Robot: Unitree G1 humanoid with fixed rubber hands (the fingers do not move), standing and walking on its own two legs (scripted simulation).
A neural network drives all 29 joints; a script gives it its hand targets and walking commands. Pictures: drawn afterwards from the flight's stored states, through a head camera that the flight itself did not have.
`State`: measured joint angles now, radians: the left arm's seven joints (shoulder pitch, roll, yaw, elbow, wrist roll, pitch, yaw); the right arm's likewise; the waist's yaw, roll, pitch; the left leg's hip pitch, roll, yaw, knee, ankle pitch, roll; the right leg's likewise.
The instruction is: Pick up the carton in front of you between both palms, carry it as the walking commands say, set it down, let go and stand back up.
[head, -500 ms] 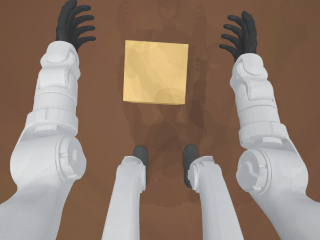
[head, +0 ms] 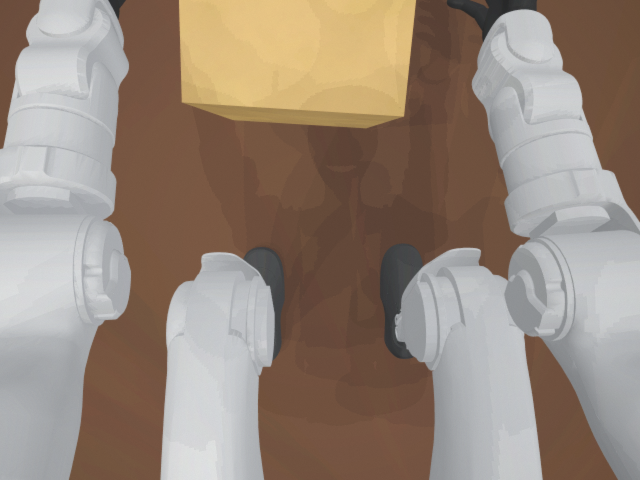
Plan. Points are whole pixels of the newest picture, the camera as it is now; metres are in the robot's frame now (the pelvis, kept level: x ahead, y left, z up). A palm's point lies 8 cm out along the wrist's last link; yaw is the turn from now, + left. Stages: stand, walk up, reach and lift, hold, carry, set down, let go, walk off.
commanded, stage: reach and lift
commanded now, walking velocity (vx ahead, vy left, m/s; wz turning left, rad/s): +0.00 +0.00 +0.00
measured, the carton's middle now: (301, 31) +0.55 +0.05 -0.29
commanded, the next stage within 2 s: none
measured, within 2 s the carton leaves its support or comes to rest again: leaves its support in 0.94 s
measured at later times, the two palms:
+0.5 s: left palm out of the picture +0.56 +0.22 -0.23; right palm (483, 23) +0.55 -0.14 -0.23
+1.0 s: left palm out of the picture +0.57 +0.19 -0.22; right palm (463, 5) +0.56 -0.11 -0.21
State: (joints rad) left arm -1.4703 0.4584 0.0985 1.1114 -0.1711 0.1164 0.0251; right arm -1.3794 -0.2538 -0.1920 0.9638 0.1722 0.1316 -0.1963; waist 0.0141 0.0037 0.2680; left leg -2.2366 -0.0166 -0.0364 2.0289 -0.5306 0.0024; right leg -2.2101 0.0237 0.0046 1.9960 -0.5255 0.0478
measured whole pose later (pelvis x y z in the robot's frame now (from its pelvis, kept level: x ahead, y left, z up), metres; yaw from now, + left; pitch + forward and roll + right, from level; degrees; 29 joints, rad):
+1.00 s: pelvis +0.01 +0.00 -0.05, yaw -1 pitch +37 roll -3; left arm -1.60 0.40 0.05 1.20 -0.10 0.17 0.03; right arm -1.51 -0.17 -0.36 1.03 0.01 0.20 -0.17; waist 0.01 -0.03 0.37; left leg -2.29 0.00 -0.02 2.24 -0.59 0.02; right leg -2.27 0.05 0.02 2.20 -0.57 0.07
